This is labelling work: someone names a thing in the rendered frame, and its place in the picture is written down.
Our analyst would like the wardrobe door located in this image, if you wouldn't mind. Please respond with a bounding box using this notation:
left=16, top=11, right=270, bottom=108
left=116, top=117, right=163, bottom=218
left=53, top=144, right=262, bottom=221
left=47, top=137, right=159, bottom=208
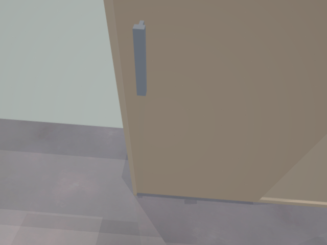
left=113, top=0, right=327, bottom=202
left=263, top=134, right=327, bottom=202

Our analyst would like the handle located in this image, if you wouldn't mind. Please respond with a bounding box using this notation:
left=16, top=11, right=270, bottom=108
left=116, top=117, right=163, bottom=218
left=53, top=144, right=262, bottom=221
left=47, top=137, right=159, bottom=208
left=132, top=20, right=147, bottom=96

